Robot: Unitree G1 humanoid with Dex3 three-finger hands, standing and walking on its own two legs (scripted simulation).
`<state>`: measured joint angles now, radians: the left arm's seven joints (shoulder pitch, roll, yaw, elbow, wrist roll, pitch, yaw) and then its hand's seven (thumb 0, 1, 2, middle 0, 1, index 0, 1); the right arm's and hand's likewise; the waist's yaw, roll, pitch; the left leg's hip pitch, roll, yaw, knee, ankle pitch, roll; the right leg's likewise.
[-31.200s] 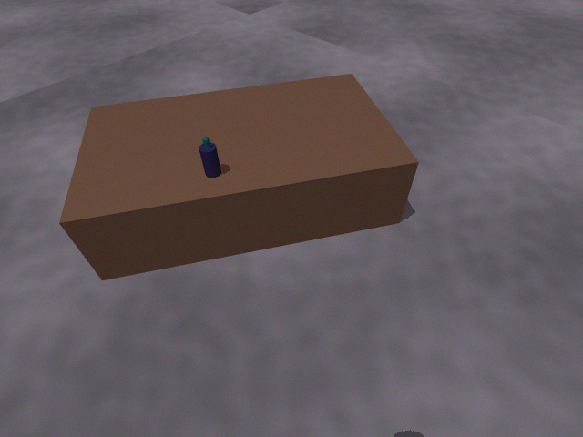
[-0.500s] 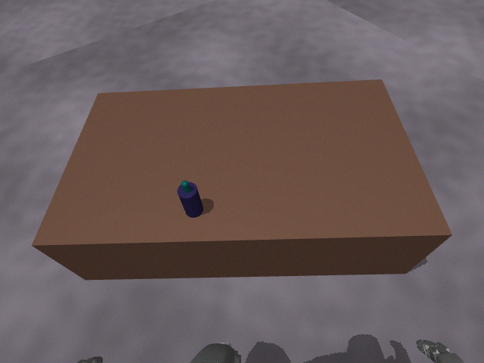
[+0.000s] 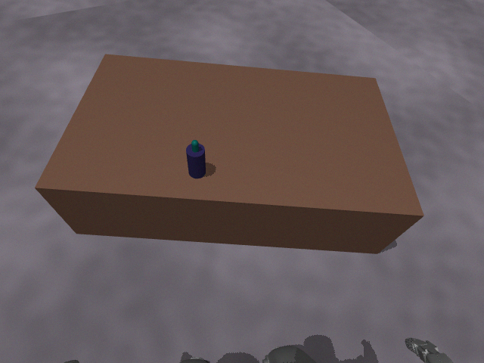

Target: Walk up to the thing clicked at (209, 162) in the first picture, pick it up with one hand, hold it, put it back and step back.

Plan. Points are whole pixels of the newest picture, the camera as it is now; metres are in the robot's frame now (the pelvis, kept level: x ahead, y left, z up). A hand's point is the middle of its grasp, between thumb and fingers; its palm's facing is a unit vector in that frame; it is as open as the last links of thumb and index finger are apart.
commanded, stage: step back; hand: left
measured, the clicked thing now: (196, 157) +0.75 +0.15 -0.33
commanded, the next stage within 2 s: none
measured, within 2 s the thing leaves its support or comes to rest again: neither
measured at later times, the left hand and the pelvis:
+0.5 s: hand out of the picture -0.04 +0.23 -0.13, palm faces -0.01 -0.90 -0.45, open 7.4 cm; pelvis -0.16 -0.04 -0.01, yaw +1 degrees
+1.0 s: hand out of the picture -0.26 +0.19 -0.16, palm faces -0.03 -0.92 -0.39, open 7.4 cm; pelvis -0.33 -0.08 -0.02, yaw -1 degrees
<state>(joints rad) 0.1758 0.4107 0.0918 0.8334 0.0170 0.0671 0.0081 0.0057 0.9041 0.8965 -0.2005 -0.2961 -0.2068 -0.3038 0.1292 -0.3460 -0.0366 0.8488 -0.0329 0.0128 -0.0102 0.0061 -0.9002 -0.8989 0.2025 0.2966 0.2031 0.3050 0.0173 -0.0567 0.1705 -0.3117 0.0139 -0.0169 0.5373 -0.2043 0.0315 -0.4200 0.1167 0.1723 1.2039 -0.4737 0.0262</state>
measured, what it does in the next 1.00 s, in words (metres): walks backwards: right foot, then left foot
